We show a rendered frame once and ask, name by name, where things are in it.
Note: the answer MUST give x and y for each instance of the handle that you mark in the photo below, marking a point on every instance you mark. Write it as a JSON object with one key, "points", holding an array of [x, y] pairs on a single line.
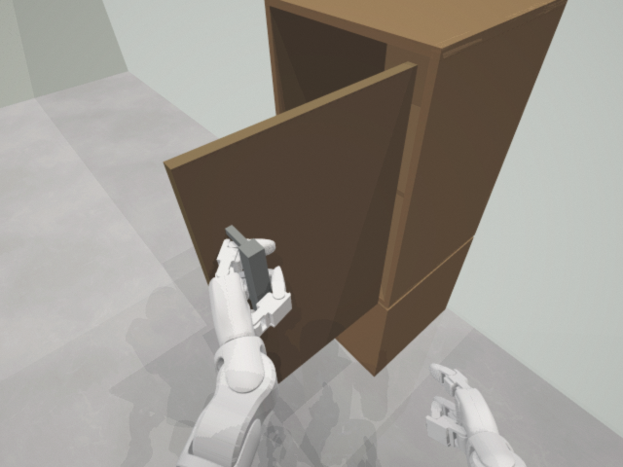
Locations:
{"points": [[254, 263]]}

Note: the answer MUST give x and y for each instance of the right robot forearm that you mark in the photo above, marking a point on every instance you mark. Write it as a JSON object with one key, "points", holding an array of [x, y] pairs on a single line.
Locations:
{"points": [[488, 449]]}

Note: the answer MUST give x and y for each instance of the left robot hand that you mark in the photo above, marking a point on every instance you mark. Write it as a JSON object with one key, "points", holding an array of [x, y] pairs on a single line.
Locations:
{"points": [[228, 295]]}

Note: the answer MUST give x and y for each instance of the right robot hand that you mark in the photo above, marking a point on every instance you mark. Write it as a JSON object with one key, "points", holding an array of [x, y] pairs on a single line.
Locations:
{"points": [[451, 424]]}

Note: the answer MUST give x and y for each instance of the left robot forearm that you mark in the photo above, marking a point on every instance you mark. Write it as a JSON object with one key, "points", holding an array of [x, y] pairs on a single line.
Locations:
{"points": [[228, 431]]}

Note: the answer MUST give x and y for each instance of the cupboard door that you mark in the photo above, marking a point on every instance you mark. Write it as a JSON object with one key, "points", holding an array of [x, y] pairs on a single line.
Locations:
{"points": [[319, 180]]}

